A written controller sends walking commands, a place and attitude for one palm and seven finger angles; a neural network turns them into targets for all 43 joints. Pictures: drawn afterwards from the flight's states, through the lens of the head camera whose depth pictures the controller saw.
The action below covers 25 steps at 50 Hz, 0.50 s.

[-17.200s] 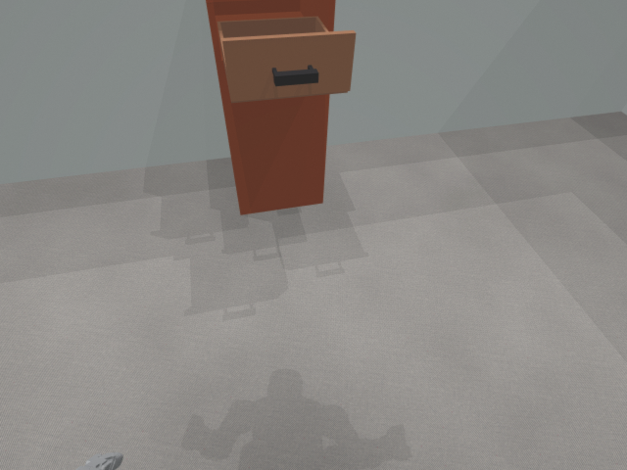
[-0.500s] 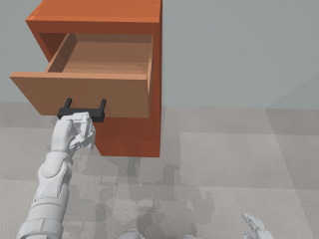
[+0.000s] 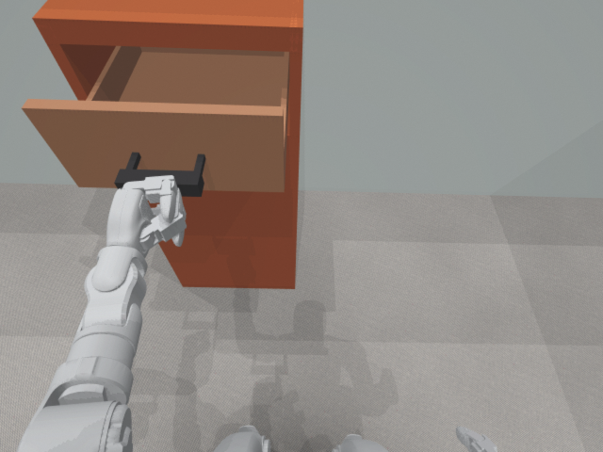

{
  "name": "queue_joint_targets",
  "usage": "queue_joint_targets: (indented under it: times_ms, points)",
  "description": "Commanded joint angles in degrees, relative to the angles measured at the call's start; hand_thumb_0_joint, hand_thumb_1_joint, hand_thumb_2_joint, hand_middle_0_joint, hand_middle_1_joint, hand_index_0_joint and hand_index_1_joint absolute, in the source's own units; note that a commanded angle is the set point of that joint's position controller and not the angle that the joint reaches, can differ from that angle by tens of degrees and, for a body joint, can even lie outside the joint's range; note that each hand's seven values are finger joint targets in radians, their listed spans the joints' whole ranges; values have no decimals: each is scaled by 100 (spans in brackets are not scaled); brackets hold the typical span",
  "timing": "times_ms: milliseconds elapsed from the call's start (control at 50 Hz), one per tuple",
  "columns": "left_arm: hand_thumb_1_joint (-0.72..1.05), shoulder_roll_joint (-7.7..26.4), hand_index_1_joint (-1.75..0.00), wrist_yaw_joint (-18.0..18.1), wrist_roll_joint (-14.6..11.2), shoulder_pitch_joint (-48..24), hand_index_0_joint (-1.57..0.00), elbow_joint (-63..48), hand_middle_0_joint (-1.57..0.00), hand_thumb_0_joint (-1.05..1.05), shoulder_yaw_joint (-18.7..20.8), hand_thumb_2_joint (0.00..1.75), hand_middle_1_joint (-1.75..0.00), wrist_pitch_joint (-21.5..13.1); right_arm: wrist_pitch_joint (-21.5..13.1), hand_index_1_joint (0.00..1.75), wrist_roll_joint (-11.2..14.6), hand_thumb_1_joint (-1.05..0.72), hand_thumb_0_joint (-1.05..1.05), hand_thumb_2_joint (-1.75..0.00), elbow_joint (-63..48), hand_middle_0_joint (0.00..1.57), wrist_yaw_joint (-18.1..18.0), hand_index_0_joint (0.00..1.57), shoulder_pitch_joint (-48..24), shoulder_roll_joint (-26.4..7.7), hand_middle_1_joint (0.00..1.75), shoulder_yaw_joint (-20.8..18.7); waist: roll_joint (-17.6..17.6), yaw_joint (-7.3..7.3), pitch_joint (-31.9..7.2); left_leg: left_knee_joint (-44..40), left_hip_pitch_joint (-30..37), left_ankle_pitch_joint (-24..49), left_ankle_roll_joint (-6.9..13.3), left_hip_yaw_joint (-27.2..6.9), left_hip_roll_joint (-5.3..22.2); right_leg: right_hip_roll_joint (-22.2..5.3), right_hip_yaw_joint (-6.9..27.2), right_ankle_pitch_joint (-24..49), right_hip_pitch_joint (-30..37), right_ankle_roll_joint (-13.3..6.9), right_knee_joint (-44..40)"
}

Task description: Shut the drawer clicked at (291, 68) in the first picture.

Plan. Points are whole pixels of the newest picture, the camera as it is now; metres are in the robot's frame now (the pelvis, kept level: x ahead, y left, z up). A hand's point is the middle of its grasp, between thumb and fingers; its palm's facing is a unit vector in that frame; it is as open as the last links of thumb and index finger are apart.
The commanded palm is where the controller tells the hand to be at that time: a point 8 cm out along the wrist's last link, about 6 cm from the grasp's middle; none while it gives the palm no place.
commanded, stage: push the drawer shut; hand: left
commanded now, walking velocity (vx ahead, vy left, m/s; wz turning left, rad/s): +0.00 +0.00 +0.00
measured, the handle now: (164, 171) +0.49 +0.20 +0.07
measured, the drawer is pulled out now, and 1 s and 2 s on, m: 0.15 0.01 0.00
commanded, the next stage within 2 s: pull the fist back off the drawer in 1.50 s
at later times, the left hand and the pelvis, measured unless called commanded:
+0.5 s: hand (191, 177) +0.48 +0.16 +0.07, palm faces +0.00 -1.00 -0.03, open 3.2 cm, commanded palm +0.46 +0.21 +0.07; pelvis +0.00 +0.00 -0.01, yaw -1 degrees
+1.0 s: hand (195, 146) +0.54 +0.17 +0.07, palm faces +0.00 -1.00 -0.02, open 3.0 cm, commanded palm +0.53 +0.21 +0.07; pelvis +0.01 +0.00 -0.02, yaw -2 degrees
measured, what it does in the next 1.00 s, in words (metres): stands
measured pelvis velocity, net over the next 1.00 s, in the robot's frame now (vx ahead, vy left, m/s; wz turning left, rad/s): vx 0.01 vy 0.00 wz -0.03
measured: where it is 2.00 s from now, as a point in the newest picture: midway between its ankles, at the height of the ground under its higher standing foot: outside the picture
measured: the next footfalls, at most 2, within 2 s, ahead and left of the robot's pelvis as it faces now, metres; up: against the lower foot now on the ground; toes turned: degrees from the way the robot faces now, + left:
none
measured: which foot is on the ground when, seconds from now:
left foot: down 0.00-1.00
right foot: down 0.00-1.00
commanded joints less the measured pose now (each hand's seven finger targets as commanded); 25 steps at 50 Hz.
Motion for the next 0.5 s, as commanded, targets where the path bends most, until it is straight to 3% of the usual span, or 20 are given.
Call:
queue_joint_targets:
  times_ms: [0,20,60,80,120,180,260,320,340,360,480]
  points:
    - [90,1164,-160,80,-41,-2837,-140,-1000,-140,0,301,90,-160,-403,-158,30,17,-90,0,-90,-523,20,-68,20,350,-897,30,-340,283,-205,-2063,-650,1783,1178,-232,-736,134,46,339,1210,-2,55,-607]
    - [90,1121,-160,86,-45,-2926,-140,-867,-140,0,275,90,-160,-389,-139,30,16,-90,0,-90,-512,20,-63,20,348,-887,30,-329,354,-236,-2035,-626,1770,1154,-221,-704,126,49,357,1209,-56,64,-631]
    - [90,1179,-160,101,-31,-3203,-140,-644,-140,0,316,90,-160,-408,-120,30,9,-90,0,-90,-477,20,-60,20,398,-902,30,-327,154,-273,-2014,-607,1621,1016,-204,-704,123,64,362,1120,-60,76,-633]
    - [90,1344,-160,121,-4,-3303,-140,-531,-140,0,414,90,-160,-438,-102,30,3,-90,0,-90,-452,20,-66,20,438,-929,30,-320,132,-284,-1954,-598,1544,997,-201,-736,130,73,349,1083,-100,60,-606]
    - [90,1277,-160,132,28,-3596,-140,-319,-140,0,350,90,-160,-472,-79,30,-3,-90,0,-90,-425,20,-51,20,470,-914,30,-307,209,-348,-1976,-566,1529,978,-196,-729,126,66,353,1074,-201,67,-583]
    - [90,1473,-160,131,79,-3711,-140,-39,-140,0,527,90,-160,-530,-46,30,-35,-90,0,-90,-421,20,-34,20,566,-947,30,-316,257,-302,-2134,-500,1464,1021,-186,-715,111,82,374,1084,-193,52,-525]
    - [90,1712,-160,68,122,-4093,-140,305,-140,0,652,90,-160,-565,11,30,-39,-90,0,-90,-393,20,-29,20,663,-943,30,-304,115,-395,-2192,-374,1103,936,-137,-619,92,75,468,1142,-47,91,-522]
    - [90,1793,-160,31,150,-4115,-140,367,-140,0,736,90,-160,-605,53,30,-64,-90,0,-90,-420,20,2,20,754,-953,30,-302,413,-343,-2431,-323,1262,1153,-157,-627,102,93,456,1264,-93,68,-449]
    - [90,1831,-160,30,156,-4267,-140,365,-140,0,742,90,-160,-615,78,30,-69,-90,0,-90,-390,20,0,20,792,-953,30,-309,275,-415,-2446,-287,1224,1212,-137,-624,110,100,460,1342,-72,83,-447]
    - [90,1928,-160,30,171,-4177,-140,513,-140,0,835,90,-160,-594,100,30,-69,-90,0,-90,-396,20,3,20,820,-964,30,-318,314,-371,-2427,-261,1122,1156,-136,-590,105,102,486,1295,-66,85,-453]
    - [90,2061,-160,26,267,-4712,-140,755,-140,0,847,90,-160,-569,194,30,-98,-90,0,-90,-323,20,27,20,1021,-986,30,-316,319,-571,-2291,-161,915,1141,-88,-590,119,132,514,1306,-232,100,-438]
